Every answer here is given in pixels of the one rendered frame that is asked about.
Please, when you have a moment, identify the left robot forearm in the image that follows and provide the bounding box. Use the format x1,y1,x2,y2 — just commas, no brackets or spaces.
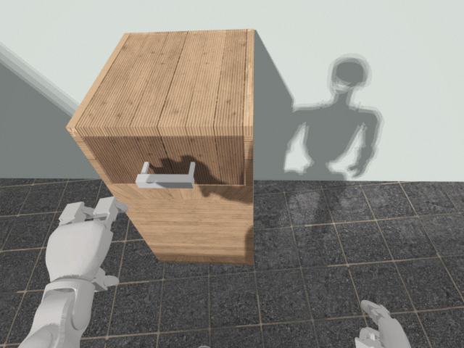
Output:
18,278,95,348

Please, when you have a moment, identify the cabinet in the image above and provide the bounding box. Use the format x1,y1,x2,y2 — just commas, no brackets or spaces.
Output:
66,29,254,265

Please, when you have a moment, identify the robot left hand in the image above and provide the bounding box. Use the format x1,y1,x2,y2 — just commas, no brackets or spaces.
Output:
46,196,128,292

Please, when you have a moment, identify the robot right hand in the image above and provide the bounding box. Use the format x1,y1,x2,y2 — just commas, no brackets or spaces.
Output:
355,300,411,348

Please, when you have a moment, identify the drawer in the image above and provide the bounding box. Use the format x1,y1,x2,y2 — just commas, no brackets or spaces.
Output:
83,136,245,185

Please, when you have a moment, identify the handle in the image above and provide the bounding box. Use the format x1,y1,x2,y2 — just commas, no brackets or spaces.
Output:
136,162,195,189

